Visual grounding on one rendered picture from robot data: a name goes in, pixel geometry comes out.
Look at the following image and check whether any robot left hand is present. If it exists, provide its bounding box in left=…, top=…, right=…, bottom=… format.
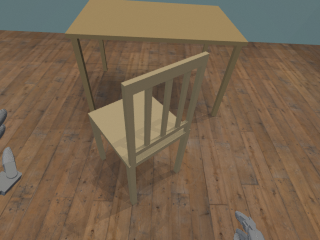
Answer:
left=0, top=109, right=22, bottom=196

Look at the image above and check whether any robot right hand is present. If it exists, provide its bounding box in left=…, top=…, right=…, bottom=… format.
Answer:
left=233, top=211, right=265, bottom=240

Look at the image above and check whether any chair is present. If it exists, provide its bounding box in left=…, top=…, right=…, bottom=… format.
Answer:
left=88, top=51, right=210, bottom=205

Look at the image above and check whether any table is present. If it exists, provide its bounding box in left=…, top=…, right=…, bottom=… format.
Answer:
left=65, top=0, right=248, bottom=116

